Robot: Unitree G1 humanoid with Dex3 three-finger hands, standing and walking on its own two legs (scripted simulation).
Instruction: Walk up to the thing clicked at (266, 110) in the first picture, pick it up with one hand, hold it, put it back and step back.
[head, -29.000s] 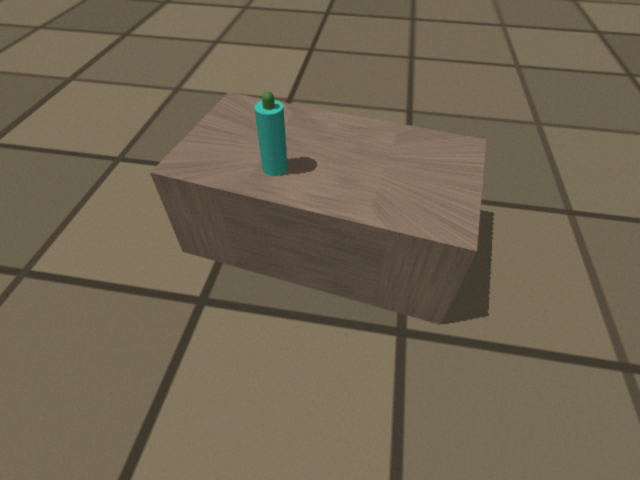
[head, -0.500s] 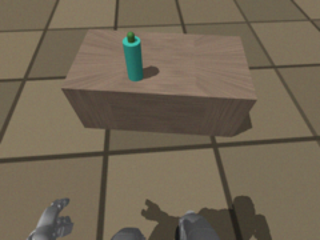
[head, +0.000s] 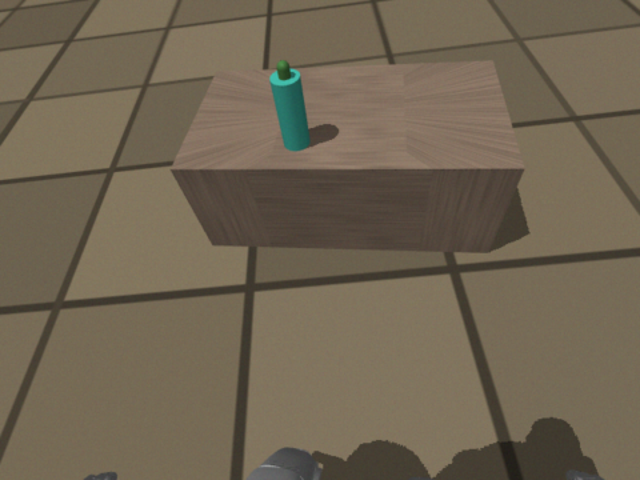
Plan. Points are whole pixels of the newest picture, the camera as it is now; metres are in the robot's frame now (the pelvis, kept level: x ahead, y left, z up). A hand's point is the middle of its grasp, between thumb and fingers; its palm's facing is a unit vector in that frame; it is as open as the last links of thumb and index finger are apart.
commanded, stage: step back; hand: left
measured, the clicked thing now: (290, 105) +1.07 +0.22 -0.20
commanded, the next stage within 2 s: stand in 0.98 s
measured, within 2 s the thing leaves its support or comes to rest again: neither
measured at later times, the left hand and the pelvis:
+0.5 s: hand out of the picture +0.01 +0.28 -0.14, palm faces +0.04 -0.92 -0.38, open 7.4 cm; pelvis -0.02 +0.02 +0.00, yaw +1 degrees
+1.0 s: hand (133, 464) +0.13 +0.31 -0.13, palm faces +0.00 -0.93 -0.37, open 7.4 cm; pelvis +0.02 +0.05 +0.01, yaw +0 degrees
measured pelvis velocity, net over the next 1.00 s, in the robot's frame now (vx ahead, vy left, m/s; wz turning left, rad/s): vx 0.02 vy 0.05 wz -0.01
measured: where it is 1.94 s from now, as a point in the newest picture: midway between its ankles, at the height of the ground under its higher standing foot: outside the picture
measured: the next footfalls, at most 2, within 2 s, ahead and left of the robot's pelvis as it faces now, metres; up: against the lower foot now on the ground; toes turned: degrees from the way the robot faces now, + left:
left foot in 0.10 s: +0.05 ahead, +0.17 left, +0.00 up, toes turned +2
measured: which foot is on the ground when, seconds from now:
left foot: up 0.00-0.08, down 0.10-1.00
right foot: down 0.00-1.00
